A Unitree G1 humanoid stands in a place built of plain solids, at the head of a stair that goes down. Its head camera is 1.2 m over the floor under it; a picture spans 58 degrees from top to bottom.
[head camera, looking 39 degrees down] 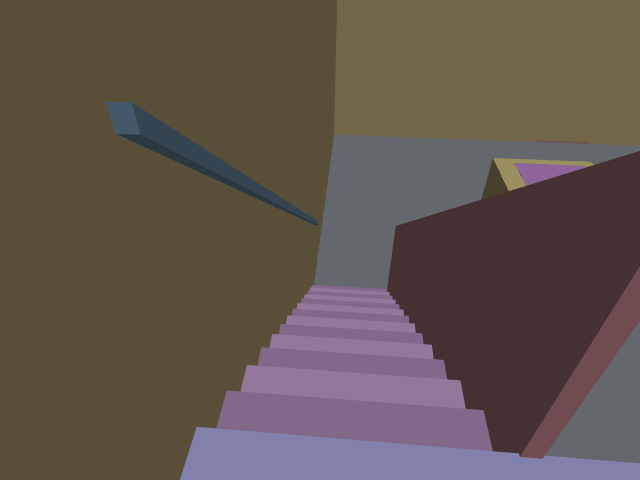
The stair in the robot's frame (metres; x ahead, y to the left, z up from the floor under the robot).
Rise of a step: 0.20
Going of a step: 0.24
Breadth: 0.90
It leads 5 degrees to the right of straight ahead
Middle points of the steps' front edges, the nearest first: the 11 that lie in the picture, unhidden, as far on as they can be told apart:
0.59 -0.10 0.00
0.83 -0.12 -0.19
1.07 -0.14 -0.39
1.31 -0.16 -0.58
1.55 -0.18 -0.78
1.79 -0.20 -0.97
2.03 -0.22 -1.17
2.27 -0.24 -1.36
2.51 -0.26 -1.56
2.75 -0.28 -1.75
2.99 -0.30 -1.95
